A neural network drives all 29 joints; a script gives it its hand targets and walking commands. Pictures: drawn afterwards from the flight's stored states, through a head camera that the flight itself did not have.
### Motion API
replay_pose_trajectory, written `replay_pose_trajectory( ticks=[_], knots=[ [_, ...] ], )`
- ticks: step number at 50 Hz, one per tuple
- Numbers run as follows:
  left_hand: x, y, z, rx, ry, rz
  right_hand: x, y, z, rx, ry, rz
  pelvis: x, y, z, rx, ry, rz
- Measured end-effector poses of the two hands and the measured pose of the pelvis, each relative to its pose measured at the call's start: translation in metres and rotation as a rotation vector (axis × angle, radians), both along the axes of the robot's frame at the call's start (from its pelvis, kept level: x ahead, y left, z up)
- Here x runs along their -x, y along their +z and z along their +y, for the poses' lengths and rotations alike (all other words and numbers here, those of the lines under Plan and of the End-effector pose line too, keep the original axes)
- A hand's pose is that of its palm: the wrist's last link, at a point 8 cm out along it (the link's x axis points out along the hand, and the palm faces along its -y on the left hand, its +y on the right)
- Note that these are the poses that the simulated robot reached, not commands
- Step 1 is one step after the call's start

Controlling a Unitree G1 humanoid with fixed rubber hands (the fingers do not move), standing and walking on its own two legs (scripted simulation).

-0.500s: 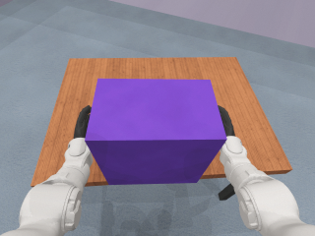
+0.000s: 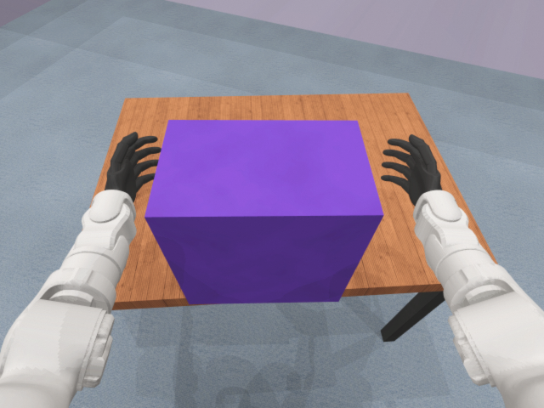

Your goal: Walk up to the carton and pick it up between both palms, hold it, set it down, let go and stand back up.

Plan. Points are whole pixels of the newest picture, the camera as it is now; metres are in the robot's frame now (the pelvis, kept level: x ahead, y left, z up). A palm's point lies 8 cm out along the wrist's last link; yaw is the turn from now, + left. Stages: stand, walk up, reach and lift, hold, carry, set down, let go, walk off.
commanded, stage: set down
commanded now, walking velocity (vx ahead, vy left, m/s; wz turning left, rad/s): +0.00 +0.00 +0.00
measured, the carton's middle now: (264, 222) +0.43 +0.06 -0.01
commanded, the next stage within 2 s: none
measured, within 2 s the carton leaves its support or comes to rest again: neither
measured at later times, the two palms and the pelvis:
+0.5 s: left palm (88, 142) +0.42 +0.29 +0.17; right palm (451, 140) +0.47 -0.19 +0.17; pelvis +0.00 +0.00 +0.02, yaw +1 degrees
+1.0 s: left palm (87, 133) +0.42 +0.28 +0.18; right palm (471, 137) +0.46 -0.20 +0.19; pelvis +0.02 +0.00 +0.03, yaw +1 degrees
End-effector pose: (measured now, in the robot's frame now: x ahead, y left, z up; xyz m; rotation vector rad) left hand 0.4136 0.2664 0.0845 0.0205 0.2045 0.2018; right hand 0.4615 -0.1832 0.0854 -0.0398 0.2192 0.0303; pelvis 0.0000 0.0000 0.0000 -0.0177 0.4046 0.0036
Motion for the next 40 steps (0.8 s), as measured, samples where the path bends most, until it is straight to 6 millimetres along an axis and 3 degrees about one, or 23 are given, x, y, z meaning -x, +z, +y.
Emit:
replay_pose_trajectory(
  ticks=[5,11,17,26,40],
  knots=[
    [-0.001,0.025,-0.001,0.011,0.011,0.0,0.0,0.031,0.003,0.009,-0.027,-0.002,0.004,0.006,0.0,-0.005,0.002,-0.057],
    [0.006,0.04,0.012,0.002,0.044,0.026,0.0,0.059,-0.002,0.023,-0.049,0.015,0.005,0.013,0.001,-0.003,0.009,-0.109],
    [0.006,0.053,0.021,-0.014,0.058,0.028,-0.005,0.074,-0.003,0.012,-0.041,0.024,0.003,0.018,0.002,0.002,0.018,-0.128],
    [-0.004,0.086,0.018,-0.024,0.021,0.012,-0.011,0.09,-0.006,-0.021,-0.031,0.008,-0.005,0.025,0.004,0.003,0.022,-0.165],
    [-0.004,0.134,0.023,0.009,0.027,0.049,-0.009,0.137,-0.021,-0.04,-0.037,0.023,-0.014,0.032,0.003,-0.008,0.017,-0.257]
  ],
)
